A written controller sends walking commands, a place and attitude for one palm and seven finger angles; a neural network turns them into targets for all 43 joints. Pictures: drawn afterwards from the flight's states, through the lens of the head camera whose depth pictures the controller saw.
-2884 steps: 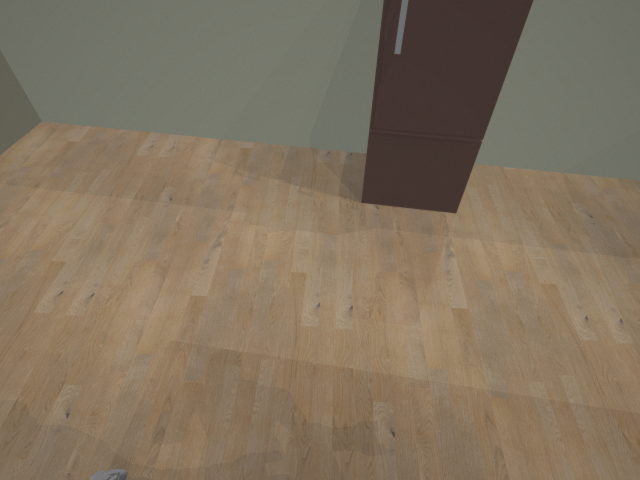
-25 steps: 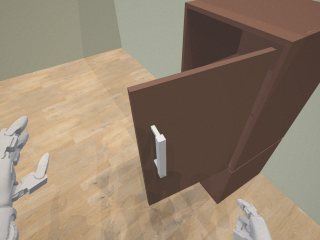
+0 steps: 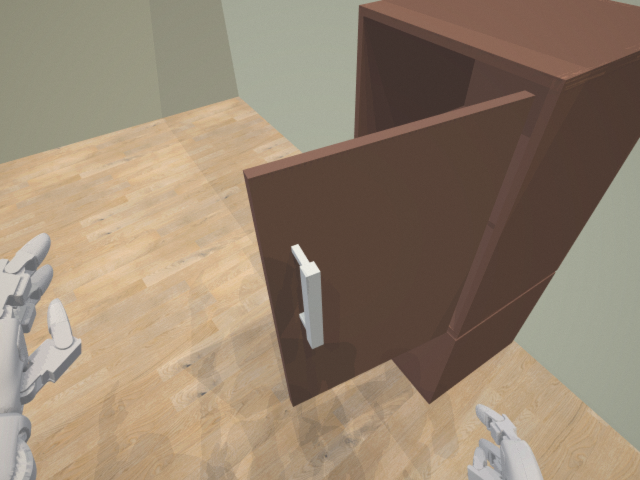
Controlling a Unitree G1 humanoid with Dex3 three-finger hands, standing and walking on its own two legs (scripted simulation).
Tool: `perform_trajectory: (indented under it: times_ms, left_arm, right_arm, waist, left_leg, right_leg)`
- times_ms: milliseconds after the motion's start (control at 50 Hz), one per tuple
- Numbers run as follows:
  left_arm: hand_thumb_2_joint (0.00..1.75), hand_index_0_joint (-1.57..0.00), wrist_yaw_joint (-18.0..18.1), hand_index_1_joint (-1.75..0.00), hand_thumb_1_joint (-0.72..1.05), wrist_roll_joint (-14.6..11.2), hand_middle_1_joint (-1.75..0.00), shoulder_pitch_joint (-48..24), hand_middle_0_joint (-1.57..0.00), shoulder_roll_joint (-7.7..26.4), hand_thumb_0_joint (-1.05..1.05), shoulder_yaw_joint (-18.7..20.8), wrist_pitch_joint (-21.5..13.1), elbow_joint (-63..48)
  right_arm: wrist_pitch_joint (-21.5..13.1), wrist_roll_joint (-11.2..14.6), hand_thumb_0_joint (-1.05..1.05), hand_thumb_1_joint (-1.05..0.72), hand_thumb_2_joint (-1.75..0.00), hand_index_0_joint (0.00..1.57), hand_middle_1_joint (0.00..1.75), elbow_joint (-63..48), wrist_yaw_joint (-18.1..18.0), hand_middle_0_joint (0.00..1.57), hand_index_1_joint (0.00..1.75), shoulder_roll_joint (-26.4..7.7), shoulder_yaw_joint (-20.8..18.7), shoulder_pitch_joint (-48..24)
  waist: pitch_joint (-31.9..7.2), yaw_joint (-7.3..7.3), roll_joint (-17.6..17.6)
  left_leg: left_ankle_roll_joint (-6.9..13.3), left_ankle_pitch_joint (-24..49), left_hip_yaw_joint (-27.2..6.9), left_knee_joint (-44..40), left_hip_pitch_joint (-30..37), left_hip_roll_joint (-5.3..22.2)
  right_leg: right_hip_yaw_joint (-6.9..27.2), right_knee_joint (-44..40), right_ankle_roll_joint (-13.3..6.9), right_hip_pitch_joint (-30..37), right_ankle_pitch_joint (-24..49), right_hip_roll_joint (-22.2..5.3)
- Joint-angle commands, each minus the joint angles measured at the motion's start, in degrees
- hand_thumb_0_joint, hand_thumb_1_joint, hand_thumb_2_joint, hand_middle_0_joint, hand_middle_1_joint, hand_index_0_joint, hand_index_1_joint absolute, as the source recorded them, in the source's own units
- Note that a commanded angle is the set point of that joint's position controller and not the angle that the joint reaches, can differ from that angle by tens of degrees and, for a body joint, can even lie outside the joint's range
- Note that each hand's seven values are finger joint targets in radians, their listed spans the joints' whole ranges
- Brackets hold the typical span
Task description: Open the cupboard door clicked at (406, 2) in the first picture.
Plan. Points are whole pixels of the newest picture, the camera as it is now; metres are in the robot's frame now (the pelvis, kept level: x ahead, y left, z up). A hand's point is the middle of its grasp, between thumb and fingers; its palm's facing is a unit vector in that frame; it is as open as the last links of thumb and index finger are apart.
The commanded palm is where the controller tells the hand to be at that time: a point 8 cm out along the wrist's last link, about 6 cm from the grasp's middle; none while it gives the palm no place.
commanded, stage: step back with the hand held close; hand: left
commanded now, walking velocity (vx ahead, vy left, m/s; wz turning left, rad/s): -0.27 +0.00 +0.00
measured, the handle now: (307, 299) +0.34 +0.07 +0.04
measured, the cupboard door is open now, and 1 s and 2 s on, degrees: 83 83 83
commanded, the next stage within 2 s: stop stepping back and stand still in 1.38 s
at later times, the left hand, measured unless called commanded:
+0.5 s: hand (37, 384) +0.15 +0.28 +0.15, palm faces +0.41 -0.76 -0.50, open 7.4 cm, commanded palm +0.09 +0.31 +0.17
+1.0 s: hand out of the picture +0.10 +0.28 +0.16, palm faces +0.45 -0.74 -0.50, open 7.4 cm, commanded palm +0.04 +0.31 +0.17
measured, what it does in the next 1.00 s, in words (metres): shifts its weight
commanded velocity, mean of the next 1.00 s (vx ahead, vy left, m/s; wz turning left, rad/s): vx -0.30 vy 0.00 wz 0.00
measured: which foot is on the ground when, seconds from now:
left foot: down 0.00-1.00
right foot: down 0.00-1.00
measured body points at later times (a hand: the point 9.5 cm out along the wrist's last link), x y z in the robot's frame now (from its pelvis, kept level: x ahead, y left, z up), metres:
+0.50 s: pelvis -0.05 +0.01 -0.01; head -0.04 +0.02 +0.44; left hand +0.12 +0.32 +0.18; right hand +0.13 -0.23 -0.09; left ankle -0.05 +0.10 -0.74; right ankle +0.02 -0.11 -0.74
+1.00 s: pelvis -0.10 +0.01 -0.02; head -0.07 +0.02 +0.43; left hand +0.07 +0.31 +0.18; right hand +0.07 -0.23 -0.10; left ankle -0.05 +0.10 -0.74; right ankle -0.03 -0.11 -0.74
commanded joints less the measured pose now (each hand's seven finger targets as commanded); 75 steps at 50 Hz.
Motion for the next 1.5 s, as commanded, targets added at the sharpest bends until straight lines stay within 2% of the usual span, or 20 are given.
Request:
perform_trajectory:
  times_ms: [0, 40, 60, 220, 320, 500, 620, 680, 760, 840, 880, 940, 1000, 1060, 1100, 1180, 1220, 1260, 1340, 1480]
  left_arm:
    - [0.9, -0.2, 1.86, -0.3, 0.9, 0.73, -0.3, -19.42, -0.2, 21.77, 0.0, 16.72, -7.59, -16.84]
    - [0.9, -0.2, 0.39, -0.3, 0.9, 0.51, -0.3, -3.38, -0.2, 12.23, 0.0, 10.54, -7.53, -8.22]
    - [0.9, -0.2, -0.01, -0.3, 0.9, 0.54, -0.3, -0.94, -0.2, 10.73, 0.0, 8.76, -7.61, -9.29]
    - [0.9, -0.2, 1.38, -0.3, 0.9, 0.51, -0.3, 4.98, -0.2, 14.34, 0.0, 12.08, -7.96, -15.94]
    - [0.9, -0.2, 2.02, -0.3, 0.9, 0.65, -0.3, 5.26, -0.2, 15.24, 0.0, 12.98, -8.1, -18.31]
    - [0.9, -0.2, 2.72, -0.3, 0.9, 2.61, -0.3, 1.18, -0.2, 14.59, 0.0, 12.65, -9.01, -19.22]
    - [0.9, -0.2, 3.24, -0.3, 0.9, 2.73, -0.3, -0.91, -0.2, 14.83, 0.0, 12.62, -10.2, -18.97]
    - [0.9, -0.2, 3.59, -0.3, 0.9, 2.5, -0.3, -0.12, -0.2, 15.09, 0.0, 12.76, -10.95, -20.06]
    - [0.9, -0.2, 3.9, -0.3, 0.9, 2.96, -0.3, 2.26, -0.2, 14.7, 0.0, 13.96, -11.79, -21.2]
    - [0.9, -0.2, 3.1, -0.3, 0.9, 3.46, -0.3, 1.97, -0.2, 14.99, 0.0, 15.09, -12.41, -21.34]
    - [0.9, -0.2, 2.58, -0.3, 0.9, 2.38, -0.3, 3.24, -0.2, 14.07, 0.0, 13.76, -12.4, -20.74]
    - [0.9, -0.2, 2.06, -0.3, 0.9, 2.03, -0.3, 2.3, -0.2, 13.86, 0.0, 13.03, -12.4, -20.41]
    - [0.9, -0.2, 2.01, -0.3, 0.9, 2.01, -0.3, 2.68, -0.2, 16.03, 0.0, 15.0, -11.83, -20.91]
    - [0.9, -0.2, 2.23, -0.3, 0.9, 1.45, -0.3, 2.81, -0.2, 17.56, 0.0, 15.35, -11.42, -21.13]
    - [0.9, -0.2, 3.05, -0.3, 0.9, 1.53, -0.3, 2.98, -0.2, 19.19, 0.0, 16.6, -11.58, -21.73]
    - [0.9, -0.2, 3.28, -0.3, 0.9, 1.16, -0.3, 5.37, -0.2, 16.9, 0.0, 15.2, -10.97, -22.29]
    - [0.9, -0.2, 3.39, -0.3, 0.9, 2.12, -0.3, 4.02, -0.2, 17.36, 0.0, 16.26, -12.67, -27.72]
    - [0.9, -0.2, 3.19, -0.3, 0.9, 1.33, -0.3, 6.14, -0.2, 17.11, 0.0, 17.29, -12.53, -24.06]
    - [0.9, -0.2, 3.26, -0.3, 0.9, 0.79, -0.3, 3.55, -0.2, 12.6, 0.0, 11.13, -10.98, -24.46]
    - [0.9, -0.2, 2.55, -0.3, 0.9, -0.38, -0.3, 0.53, -0.2, 14.82, 0.0, 11.34, -8.3, -23.56]
  right_arm:
    - [-2.97, 0.77, 0.0, -0.9, -0.9, 0.2, 0.3, -11.72, -0.71, 0.2, 0.3, -6.07, -1.27, -6.85]
    - [-1.33, 0.06, 0.0, -0.9, -0.9, 0.2, 0.3, -10.77, -0.62, 0.2, 0.3, -6.43, -2.72, -6.09]
    - [-0.64, -0.04, 0.0, -0.9, -0.9, 0.2, 0.3, -11.11, -0.35, 0.2, 0.3, -6.97, -3.04, -6.68]
    - [2.77, 0.25, 0.0, -0.9, -0.9, 0.2, 0.3, -13.11, -1.06, 0.2, 0.3, -7.09, -4.32, -6.86]
    - [3.44, 0.42, 0.0, -0.9, -0.9, 0.2, 0.3, -14.27, -1.54, 0.2, 0.3, -7.23, -4.67, -7.01]
    - [2.12, 0.14, 0.0, -0.9, -0.9, 0.2, 0.3, -14.98, -1.7, 0.2, 0.3, -8.39, -4.71, -5.6]
    - [1.38, -0.06, 0.0, -0.9, -0.9, 0.2, 0.3, -14.71, -1.4, 0.2, 0.3, -7.72, -4.35, -4.01]
    - [1.1, -0.14, 0.0, -0.9, -0.9, 0.2, 0.3, -14.4, -1.19, 0.2, 0.3, -7.84, -4.18, -3.87]
    - [0.32, -0.03, 0.0, -0.9, -0.9, 0.2, 0.3, -14.69, -1.58, 0.2, 0.3, -8.35, -4.21, -4.23]
    - [-0.88, -0.8, 0.0, -0.9, -0.9, 0.2, 0.3, -14.23, -1.36, 0.2, 0.3, -7.82, -4.93, -5.21]
    - [-1.43, -0.91, 0.0, -0.9, -0.9, 0.2, 0.3, -13.01, -0.67, 0.2, 0.3, -7.64, -5.03, -3.93]
    - [-1.21, -1.16, 0.0, -0.9, -0.9, 0.2, 0.3, -12.03, -0.12, 0.2, 0.3, -7.68, -5.1, -4.67]
    - [-0.3, -0.76, 0.0, -0.9, -0.9, 0.2, 0.3, -12.63, -0.02, 0.2, 0.3, -7.6, -5.47, -5.16]
    - [1.11, 0.1, 0.0, -0.9, -0.9, 0.2, 0.3, -12.72, 0.42, 0.2, 0.3, -5.76, -5.57, -4.4]
    - [2.09, -0.07, 0.0, -0.9, -0.9, 0.2, 0.3, -12.27, 0.45, 0.2, 0.3, -5.2, -5.31, -5.81]
    - [2.86, -0.04, 0.0, -0.9, -0.9, 0.2, 0.3, -11.48, -0.95, 0.2, 0.3, -5.11, -4.07, -5.27]
    - [1.06, -0.68, 0.0, -0.9, -0.9, 0.2, 0.3, -12.83, -1.89, 0.2, 0.3, -8.38, -5.69, -7.06]
    - [-1.52, -1.03, 0.0, -0.9, -0.9, 0.2, 0.3, -11.85, -1.64, 0.2, 0.3, -6.53, -6.84, -4.88]
    - [-4.04, -1.3, 0.0, -0.9, -0.9, 0.2, 0.3, -7.67, -0.51, 0.2, 0.3, -6.17, -6.21, -3.64]
    - [-4.24, -1.15, 0.0, -0.9, -0.9, 0.2, 0.3, -7.88, 0.55, 0.2, 0.3, -6.57, -4.89, -6.51]
  waist:
    - [2.13, -2.65, 2.77]
    - [-2.4, -2.86, -6.96]
    - [-3.87, -3.15, -5.43]
    - [-12.43, -3.38, -3.54]
    - [-11.54, -3.2, -1.33]
    - [-5.28, -3.49, 0.43]
    - [-3.81, -4.36, -6.81]
    - [-4.57, -4.62, -4.56]
    - [-5.91, -4.09, 5.13]
    - [-5.57, -3.44, 4.44]
    - [-7.64, -3.69, 0.57]
    - [-10.3, -3.83, 2.07]
    - [-11.19, -3.7, -1.98]
    - [-10.28, -4.19, -15.61]
    - [-11.83, -3.72, -15.97]
    - [-8.94, -5.39, -4.75]
    - [-8.86, -3.78, 18.16]
    - [-10.54, -4.48, 10.54]
    - [-10.12, -4.34, 5.35]
    - [-12.5, -3.47, 8.63]
  left_leg:
    - [0.02, 8.31, -2.57, -3.85, -13.68, 1.94]
    - [0.51, 9.61, -3.07, -1.52, -12.0, 1.95]
    - [0.5, 11.5, -2.45, -0.69, -11.37, 1.93]
    - [-0.74, 21.36, -3.61, 0.97, -14.79, 3.54]
    - [-0.39, 20.29, -5.26, 0.16, -19.05, 4.83]
    - [3.49, -8.3, -7.73, -3.81, -38.39, 7.32]
    - [2.44, -14.53, -6.1, 4.58, -34.57, 3.29]
    - [2.07, -14.66, -6.46, 5.11, -30.79, 3.1]
    - [4.52, -18.38, -12.86, -7.45, -42.05, 9.57]
    - [5.79, -5.8, -13.56, -6.35, -44.59, 12.73]
    - [4.27, 14.57, -11.46, 0.15, -32.63, 11.13]
    - [3.11, 19.75, -9.3, 2.25, -28.3, 10.64]
    - [2.7, 6.07, -7.59, 5.52, -31.8, 7.84]
    - [-1.06, -9.54, -2.05, 23.69, -26.5, -1.05]
    - [-1.55, -10.45, -3.19, 36.62, -24.17, -0.47]
    - [-1.5, -1.82, -0.54, 6.53, -16.39, 0.14]
    - [6.54, -0.98, -20.56, -9.27, -34.53, 18.11]
    - [9.27, 0.26, -21.29, -10.03, -32.19, 20.97]
    - [7.61, 33.2, -12.74, -1.88, -12.0, 18.05]
    - [4.92, 12.56, -9.71, -6.61, -12.18, 14.01]
  right_leg:
    - [6.88, -3.91, -0.5, 1.64, 7.09, -2.85]
    - [7.05, -4.41, -0.6, 1.77, 8.76, -4.14]
    - [7.29, -4.08, -0.62, 1.55, 11.05, -4.48]
    - [5.85, 3.61, -0.74, 5.43, 23.33, -5.31]
    - [5.28, 7.29, -0.35, 4.42, 20.08, -4.38]
    - [7.17, 13.86, 0.68, 7.22, 7.44, -3.01]
    - [13.55, 3.36, -1.34, -3.73, -7.74, -7.02]
    - [12.73, 0.56, -1.63, -8.45, -14.98, -7.23]
    - [5.54, 16.7, 1.08, 4.25, -3.0, -0.55]
    - [6.24, 24.62, 1.65, 7.91, 1.87, 1.68]
    - [7.18, 18.62, 0.68, 1.66, 9.25, 0.59]
    - [9.19, 17.87, 0.02, 1.0, 12.99, -1.13]
    - [13.9, 14.72, -1.26, 1.41, 14.57, -3.86]
    - [27.2, -4.69, -7.09, -11.42, -0.34, -15.85]
    - [27.29, -7.2, -10.53, -14.45, 1.48, -19.92]
    - [11.72, 3.37, -2.74, -15.53, 7.94, -9.33]
    - [4.23, 26.27, 2.64, -4.49, -6.06, 2.19]
    - [7.25, 44.73, 1.59, -9.04, -17.08, 4.69]
    - [5.66, 33.76, 2.29, -18.87, -18.6, 2.07]
    - [2.67, 9.86, 1.21, -5.27, -14.17, 3.32]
